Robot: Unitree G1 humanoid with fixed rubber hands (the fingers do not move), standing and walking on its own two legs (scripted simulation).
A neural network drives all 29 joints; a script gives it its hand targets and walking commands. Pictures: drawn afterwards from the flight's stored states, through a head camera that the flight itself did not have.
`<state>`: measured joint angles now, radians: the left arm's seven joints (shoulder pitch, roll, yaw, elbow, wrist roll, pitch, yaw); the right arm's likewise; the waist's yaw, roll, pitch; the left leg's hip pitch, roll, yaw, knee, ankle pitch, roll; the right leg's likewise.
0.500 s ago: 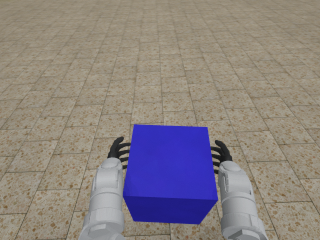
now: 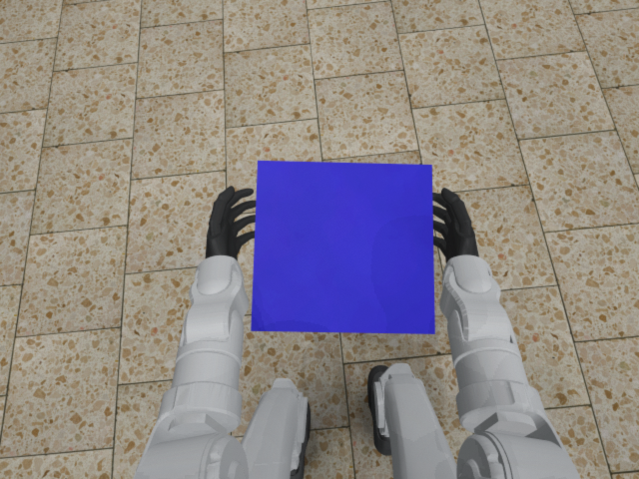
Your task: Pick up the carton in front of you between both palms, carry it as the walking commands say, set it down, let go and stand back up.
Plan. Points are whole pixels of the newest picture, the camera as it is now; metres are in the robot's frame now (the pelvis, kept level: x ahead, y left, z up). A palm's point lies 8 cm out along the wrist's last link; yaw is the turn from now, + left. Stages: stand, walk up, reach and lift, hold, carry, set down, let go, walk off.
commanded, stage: set down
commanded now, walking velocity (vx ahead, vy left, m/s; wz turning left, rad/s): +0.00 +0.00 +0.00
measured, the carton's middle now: (337, 253) +0.41 -0.01 -0.16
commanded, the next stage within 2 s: none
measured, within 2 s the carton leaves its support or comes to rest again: rests again in 1.64 s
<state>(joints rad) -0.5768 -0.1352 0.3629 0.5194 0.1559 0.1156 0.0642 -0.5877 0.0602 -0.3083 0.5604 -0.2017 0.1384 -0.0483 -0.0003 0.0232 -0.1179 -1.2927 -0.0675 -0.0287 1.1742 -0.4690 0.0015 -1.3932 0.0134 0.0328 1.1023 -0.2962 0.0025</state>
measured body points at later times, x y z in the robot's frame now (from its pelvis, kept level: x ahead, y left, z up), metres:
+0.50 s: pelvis -0.02 +0.00 -0.13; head +0.26 -0.02 +0.23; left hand +0.45 +0.14 -0.23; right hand +0.46 -0.16 -0.24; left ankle +0.03 +0.11 -0.62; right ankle +0.10 -0.12 -0.62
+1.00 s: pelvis -0.05 -0.01 -0.24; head +0.29 -0.05 +0.05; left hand +0.47 +0.13 -0.38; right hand +0.49 -0.17 -0.40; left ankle +0.03 +0.12 -0.63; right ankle +0.10 -0.12 -0.63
